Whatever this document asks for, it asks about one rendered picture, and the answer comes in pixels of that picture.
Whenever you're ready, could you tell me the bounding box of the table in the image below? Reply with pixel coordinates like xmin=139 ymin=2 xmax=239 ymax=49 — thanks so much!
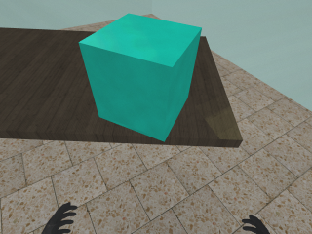
xmin=0 ymin=27 xmax=243 ymax=148

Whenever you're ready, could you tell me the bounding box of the robot left hand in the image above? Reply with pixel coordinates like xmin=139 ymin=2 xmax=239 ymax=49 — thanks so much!
xmin=41 ymin=202 xmax=78 ymax=234

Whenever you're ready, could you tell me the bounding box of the carton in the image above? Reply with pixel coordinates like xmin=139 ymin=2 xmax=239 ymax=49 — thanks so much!
xmin=78 ymin=13 xmax=202 ymax=142

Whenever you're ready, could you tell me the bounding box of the robot right hand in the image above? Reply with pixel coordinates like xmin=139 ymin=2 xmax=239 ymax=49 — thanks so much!
xmin=242 ymin=214 xmax=270 ymax=234

